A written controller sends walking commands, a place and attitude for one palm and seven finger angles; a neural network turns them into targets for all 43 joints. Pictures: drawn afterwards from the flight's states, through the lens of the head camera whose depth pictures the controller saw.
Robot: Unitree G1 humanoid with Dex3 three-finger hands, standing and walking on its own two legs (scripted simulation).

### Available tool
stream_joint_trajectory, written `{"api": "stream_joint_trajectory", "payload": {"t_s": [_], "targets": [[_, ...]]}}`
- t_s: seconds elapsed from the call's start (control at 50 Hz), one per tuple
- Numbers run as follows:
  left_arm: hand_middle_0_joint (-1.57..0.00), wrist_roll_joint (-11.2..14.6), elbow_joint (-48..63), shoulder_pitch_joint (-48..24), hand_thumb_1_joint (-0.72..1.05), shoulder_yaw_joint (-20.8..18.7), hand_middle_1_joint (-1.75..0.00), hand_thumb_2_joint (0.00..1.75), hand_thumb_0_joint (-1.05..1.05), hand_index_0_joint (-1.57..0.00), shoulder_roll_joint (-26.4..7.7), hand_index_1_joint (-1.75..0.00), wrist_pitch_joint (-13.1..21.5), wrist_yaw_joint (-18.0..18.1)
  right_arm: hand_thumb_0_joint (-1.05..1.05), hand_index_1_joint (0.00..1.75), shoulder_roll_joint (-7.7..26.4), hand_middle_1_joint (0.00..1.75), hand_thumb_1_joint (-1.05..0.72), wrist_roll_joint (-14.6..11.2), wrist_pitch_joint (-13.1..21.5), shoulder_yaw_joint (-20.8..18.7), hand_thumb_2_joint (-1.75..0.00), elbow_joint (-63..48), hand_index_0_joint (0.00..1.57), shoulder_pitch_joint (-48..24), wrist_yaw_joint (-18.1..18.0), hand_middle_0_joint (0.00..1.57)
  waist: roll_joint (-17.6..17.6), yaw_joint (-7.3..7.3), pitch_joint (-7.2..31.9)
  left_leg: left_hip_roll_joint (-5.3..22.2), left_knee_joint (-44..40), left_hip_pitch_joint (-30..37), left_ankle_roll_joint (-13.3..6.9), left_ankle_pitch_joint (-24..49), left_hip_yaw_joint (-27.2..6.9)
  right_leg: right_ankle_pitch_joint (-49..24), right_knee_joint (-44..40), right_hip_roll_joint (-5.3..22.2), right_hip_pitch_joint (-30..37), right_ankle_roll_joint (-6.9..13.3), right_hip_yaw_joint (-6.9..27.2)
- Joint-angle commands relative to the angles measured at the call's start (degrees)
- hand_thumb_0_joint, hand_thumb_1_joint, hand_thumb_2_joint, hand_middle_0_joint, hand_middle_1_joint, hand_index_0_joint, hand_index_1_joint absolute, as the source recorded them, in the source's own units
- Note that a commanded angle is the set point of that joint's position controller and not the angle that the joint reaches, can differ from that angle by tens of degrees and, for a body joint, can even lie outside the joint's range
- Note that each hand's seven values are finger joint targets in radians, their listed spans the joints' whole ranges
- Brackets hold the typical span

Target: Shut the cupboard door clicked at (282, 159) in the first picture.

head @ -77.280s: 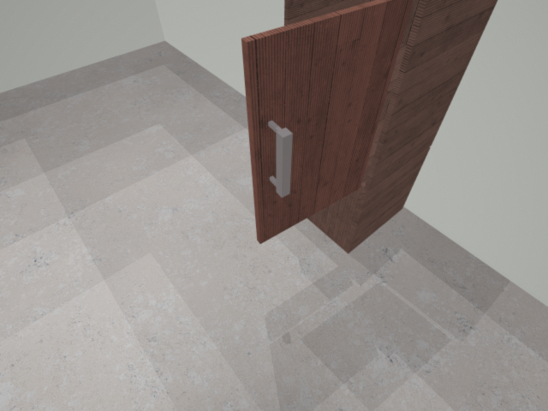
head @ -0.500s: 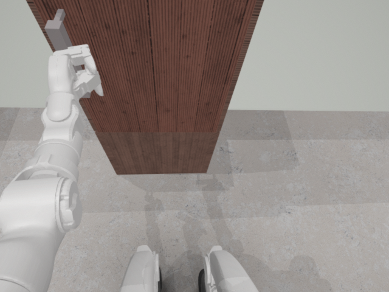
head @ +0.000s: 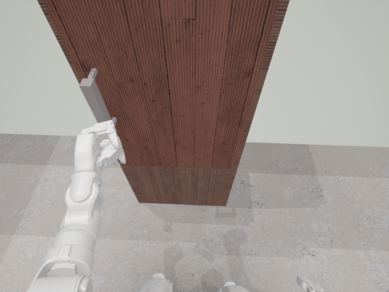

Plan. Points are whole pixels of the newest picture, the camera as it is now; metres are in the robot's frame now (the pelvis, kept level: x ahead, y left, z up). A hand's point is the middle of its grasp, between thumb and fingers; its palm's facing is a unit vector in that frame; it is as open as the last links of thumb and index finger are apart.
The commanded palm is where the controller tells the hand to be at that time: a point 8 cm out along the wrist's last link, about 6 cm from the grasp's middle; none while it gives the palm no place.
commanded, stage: draw the hand back to the body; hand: left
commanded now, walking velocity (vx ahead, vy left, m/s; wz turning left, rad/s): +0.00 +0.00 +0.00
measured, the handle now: (102, 105) +0.53 +0.23 +0.05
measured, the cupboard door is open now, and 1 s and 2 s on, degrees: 0 0 0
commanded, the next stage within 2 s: step back with the hand held close in 1.64 s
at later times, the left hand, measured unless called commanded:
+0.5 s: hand (84, 163) +0.32 +0.19 +0.13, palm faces +0.08 -1.00 -0.04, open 3.1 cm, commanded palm +0.28 +0.25 +0.13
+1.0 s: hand out of the picture +0.24 +0.26 +0.18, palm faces +0.37 -0.87 -0.33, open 4.2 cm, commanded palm +0.19 +0.30 +0.21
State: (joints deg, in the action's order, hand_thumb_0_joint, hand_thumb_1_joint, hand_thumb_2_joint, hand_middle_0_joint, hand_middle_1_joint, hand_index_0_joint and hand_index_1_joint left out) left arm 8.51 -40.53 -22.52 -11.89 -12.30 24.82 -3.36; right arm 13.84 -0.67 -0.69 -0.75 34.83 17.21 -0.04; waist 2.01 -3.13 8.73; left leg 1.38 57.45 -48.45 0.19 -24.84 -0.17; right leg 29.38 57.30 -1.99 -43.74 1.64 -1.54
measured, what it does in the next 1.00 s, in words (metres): rises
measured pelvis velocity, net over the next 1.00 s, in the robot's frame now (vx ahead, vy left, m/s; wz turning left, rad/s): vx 0.02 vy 0.02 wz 0.01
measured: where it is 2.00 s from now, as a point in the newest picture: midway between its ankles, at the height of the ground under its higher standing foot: outside the picture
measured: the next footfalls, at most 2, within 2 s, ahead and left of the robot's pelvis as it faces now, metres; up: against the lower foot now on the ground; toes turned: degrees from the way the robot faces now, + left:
none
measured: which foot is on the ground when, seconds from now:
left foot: down 0.00-1.00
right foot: down 0.00-1.00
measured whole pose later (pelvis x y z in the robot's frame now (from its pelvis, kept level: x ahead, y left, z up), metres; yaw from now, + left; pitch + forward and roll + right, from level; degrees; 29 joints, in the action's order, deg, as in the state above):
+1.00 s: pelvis +0.02 +0.02 +0.06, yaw +1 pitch -2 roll +0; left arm 3.7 8.4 16.1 -12.6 -17.9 2.2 5.1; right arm 12.9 -1.6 2.5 2.9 33.5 10.4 -4.9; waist 3.3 2.8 1.8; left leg -1.1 27.4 -11.6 -1.2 -13.8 0.7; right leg 17.9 26.9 0.3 -6.9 0.1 -0.5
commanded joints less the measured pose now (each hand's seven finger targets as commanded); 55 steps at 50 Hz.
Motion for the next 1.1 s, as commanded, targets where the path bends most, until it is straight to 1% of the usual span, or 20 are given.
{"api": "stream_joint_trajectory", "payload": {"t_s": [0.0,0.02,0.04,0.06,0.1,0.12,0.2,0.22,0.26,0.28,0.4,0.54,0.56,0.58,0.62,0.66,0.76,0.9,0.96,1.08], "targets": [[-1.30,0.80,13.89,-26.17,0.90,0.74,-1.50,0.90,0.00,-1.30,-7.93,-1.50,4.42,-0.59,0.00,0.30,7.34,0.30,-0.90,-0.04,2.52,-2.79,-0.90,-3.86,0.20,3.33,-1.57,0.20,0.51,-2.88,18.27,-1.24,-3.41,16.62,-1.97,17.80,-0.26,-28.42,-7.25,0.39,5.64,-1.38,1.99],[-1.30,0.70,11.98,-24.47,0.90,-0.58,-1.50,0.90,0.00,-1.30,-8.94,-1.50,4.43,-0.57,0.00,0.30,7.40,0.30,-0.90,-0.03,2.55,-2.83,-0.90,-3.46,0.20,2.76,-1.62,0.20,0.24,-2.10,18.69,-1.13,-3.42,17.13,-1.73,18.13,-0.49,-28.31,-7.17,0.43,5.41,-1.25,1.96],[-1.30,0.68,11.34,-25.11,0.90,0.65,-1.50,0.90,0.00,-1.30,-7.68,-1.50,4.34,-0.86,0.00,0.30,7.22,0.30,-0.90,-0.02,2.64,-2.66,-0.90,-3.64,0.20,2.36,-1.63,0.20,-0.30,-2.52,18.50,-1.26,-3.44,16.52,-1.75,17.46,-0.43,-27.76,-7.13,0.55,5.42,-1.36,1.85],[-1.30,0.80,13.55,-24.22,0.90,-1.67,-1.50,0.90,0.00,-1.30,-10.29,-1.50,4.61,-0.87,0.00,0.30,7.47,0.30,-0.90,-0.10,2.61,-2.79,-0.90,-4.11,0.20,1.93,-1.65,0.20,0.75,-0.96,20.99,-1.20,-3.79,17.96,-1.58,18.66,-0.55,-28.34,-6.93,0.52,6.84,-1.08,1.91],[-1.30,1.49,17.89,-18.15,0.90,-2.73,-1.50,0.90,0.00,-1.30,-11.42,-1.50,3.71,-1.37,0.00,0.30,7.54,0.30,-0.90,-0.34,2.57,-2.69,-0.90,-6.16,0.20,1.10,-1.61,0.20,3.03,0.98,25.00,-1.51,-4.74,21.10,-1.63,22.40,-0.22,-31.63,-6.94,0.27,10.83,-0.78,1.75],[-1.30,1.99,19.08,-14.62,0.90,-3.58,-1.50,0.90,0.00,-1.30,-12.06,-1.50,2.83,-1.62,0.00,0.30,7.28,0.30,-0.90,-0.55,2.35,-2.46,-0.90,-6.74,0.20,0.38,-1.59,0.20,1.95,1.81,25.69,-1.56,-5.55,21.54,-1.65,23.44,0.13,-33.54,-7.53,0.38,13.20,-0.97,1.91],[-1.30,3.79,22.03,-5.31,0.90,-4.88,-1.50,0.90,0.00,-1.30,-13.02,-1.50,-1.64,-2.97,0.00,0.30,7.09,0.30,-0.90,-1.50,1.59,-1.70,-0.90,-9.29,0.20,-1.19,-2.01,0.20,-1.93,2.52,18.73,-1.72,-9.28,18.65,-2.11,20.62,0.82,-33.95,-10.99,0.38,17.87,-1.42,1.94],[-1.30,4.16,23.44,-5.43,0.90,-2.66,-1.50,0.90,0.00,-1.30,-10.78,-1.50,-2.59,-3.49,0.00,0.30,6.81,0.30,-0.90,-1.79,1.66,-1.32,-0.90,-9.60,0.20,-1.88,-2.00,0.20,-2.10,1.77,16.10,-1.66,-10.33,18.74,-2.10,19.38,0.87,-33.06,-12.06,0.55,17.25,-1.62,1.72],[-1.30,5.03,25.26,-5.04,0.90,-4.07,-1.50,0.90,0.00,-1.30,-11.98,-1.50,-3.71,-3.81,0.00,0.30,7.09,0.30,-0.90,-2.00,1.91,-1.32,-0.90,-9.73,0.20,-2.47,-2.44,0.20,-3.82,1.68,13.69,-1.57,-11.65,19.15,-2.18,16.93,0.66,-30.24,-13.97,0.57,17.29,-1.83,1.93],[-1.30,5.28,26.98,-4.36,0.90,-2.73,-1.50,0.90,0.00,-1.30,-10.48,-1.50,-3.92,-4.16,0.00,0.30,6.94,0.30,-0.90,-2.03,2.20,-1.26,-0.90,-10.01,0.20,-2.85,-2.52,0.20,-3.11,1.59,13.63,-1.71,-12.37,20.28,-2.25,16.36,0.74,-29.07,-14.74,0.58,17.58,-1.79,1.80],[-1.30,6.55,34.70,0.59,0.90,-1.60,-1.50,0.90,0.00,-1.30,-10.46,-1.50,-4.96,-6.09,0.00,0.30,7.09,0.30,-0.90,-2.40,4.64,-0.86,-0.90,-10.37,0.20,-4.98,-3.33,0.20,0.14,1.89,11.25,-1.96,-15.18,24.96,-2.43,14.86,0.33,-24.58,-17.74,0.53,18.31,-1.41,1.50],[-1.16,8.29,39.14,5.28,0.90,-5.67,-1.35,0.90,0.00,-1.16,-13.95,-1.35,-8.93,-7.18,0.00,0.30,6.88,0.30,-0.90,-2.83,6.98,0.14,-0.90,-10.77,0.20,-8.19,-4.41,0.20,-2.00,3.54,7.08,-2.03,-19.38,26.29,-2.24,10.93,-0.29,-17.83,-21.62,0.92,20.49,-1.34,1.57],[-1.13,0.39,41.45,6.47,0.90,-4.91,-1.32,0.90,0.00,-1.13,-19.69,-1.32,-10.48,-1.24,0.00,0.30,5.93,0.30,-0.90,-2.55,5.70,-0.36,-0.90,-10.90,0.20,-10.21,-5.32,0.20,-1.41,4.62,7.06,-2.33,-21.35,28.38,-2.41,11.24,0.10,-17.96,-25.61,3.07,22.16,-1.30,4.64],[-1.11,-0.40,43.51,9.72,0.90,-2.62,-1.29,0.90,0.00,-1.11,-15.30,-1.29,-12.08,1.49,0.00,0.30,5.25,0.30,-0.90,-2.38,5.36,0.18,-0.90,-11.52,0.20,-10.52,-5.70,0.20,-0.43,3.88,5.52,-2.15,-22.58,29.99,-2.51,11.83,0.20,-17.91,-26.56,3.15,22.47,-1.35,3.69],[-1.05,-2.09,45.89,14.23,0.90,-2.21,-1.23,0.90,0.00,-1.05,-15.20,-1.23,-14.47,4.83,0.00,0.30,5.26,0.30,-0.90,-2.25,4.78,0.44,-0.90,-11.18,0.20,-11.24,-6.22,0.20,-1.62,3.94,3.78,-1.79,-24.36,32.17,-2.71,12.21,0.42,-17.87,-28.38,2.97,23.94,-1.51,2.98],[-1.00,-2.96,48.39,16.08,0.90,-2.49,-1.17,0.90,0.00,-1.00,-15.27,-1.17,-15.86,6.79,0.00,0.30,5.24,0.30,-0.90,-2.01,4.57,0.78,-0.90,-11.01,0.20,-11.86,-6.47,0.20,-2.66,3.92,2.21,-1.57,-26.42,34.43,-2.67,12.76,0.14,-17.76,-29.71,2.60,25.00,-1.30,1.92],[-0.86,-4.02,54.32,20.13,0.90,-3.56,-1.02,0.90,0.00,-0.86,-15.64,-1.02,-17.51,8.88,0.00,0.30,5.00,0.30,-0.90,-1.63,5.07,1.31,-0.90,-10.58,0.20,-13.04,-6.38,0.20,0.47,4.45,0.07,-1.28,-30.75,39.41,-2.39,15.36,0.08,-19.50,-32.57,2.26,28.68,-0.87,0.92],[-0.67,-4.49,61.12,27.72,0.90,-6.33,-0.81,0.90,0.00,-0.67,-16.61,-0.81,-18.37,9.44,0.00,0.30,5.14,0.30,-0.90,-0.85,6.40,1.41,-0.90,-9.81,0.20,-13.64,-5.59,0.20,0.83,5.53,-1.48,-0.86,-33.89,43.03,-1.99,21.00,-0.16,-24.32,-35.07,1.93,32.91,-0.65,0.09],[-0.58,-4.69,65.09,29.76,0.90,-6.16,-0.72,0.90,0.00,-0.58,-15.56,-0.72,-18.50,9.49,0.00,0.30,4.62,0.30,-0.90,-0.63,6.91,1.48,-0.90,-9.83,0.20,-13.75,-5.23,0.20,2.88,5.59,-1.58,-0.54,-34.86,44.86,-1.64,23.30,-0.45,-25.38,-35.06,1.93,33.89,-0.55,-0.26],[-0.42,-4.56,69.71,36.15,0.90,-10.63,-0.54,0.90,0.00,-0.42,-17.55,-0.54,-18.61,9.65,0.00,0.30,4.45,0.30,-0.90,-0.26,7.42,1.21,-0.90,-9.52,0.20,-13.92,-4.62,0.20,2.08,6.41,-1.83,-0.42,-35.30,45.27,-1.47,25.85,-0.39,-27.51,-35.69,2.01,35.72,-0.62,-0.44]]}}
